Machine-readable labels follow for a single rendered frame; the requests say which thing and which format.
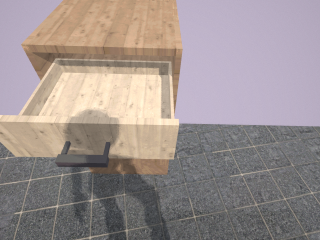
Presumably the cabinet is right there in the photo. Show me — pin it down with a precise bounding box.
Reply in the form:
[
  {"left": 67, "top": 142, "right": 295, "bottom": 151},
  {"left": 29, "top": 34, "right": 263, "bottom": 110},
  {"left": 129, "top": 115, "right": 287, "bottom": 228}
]
[{"left": 21, "top": 0, "right": 183, "bottom": 175}]

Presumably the drawer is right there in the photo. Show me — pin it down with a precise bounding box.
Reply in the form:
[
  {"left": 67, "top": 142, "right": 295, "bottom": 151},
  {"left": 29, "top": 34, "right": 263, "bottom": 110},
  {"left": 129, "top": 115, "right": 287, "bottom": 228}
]
[{"left": 0, "top": 58, "right": 179, "bottom": 160}]

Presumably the handle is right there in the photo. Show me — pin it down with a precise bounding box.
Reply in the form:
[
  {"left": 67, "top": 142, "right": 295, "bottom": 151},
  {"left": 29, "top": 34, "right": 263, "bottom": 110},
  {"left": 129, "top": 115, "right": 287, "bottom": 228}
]
[{"left": 55, "top": 141, "right": 111, "bottom": 168}]

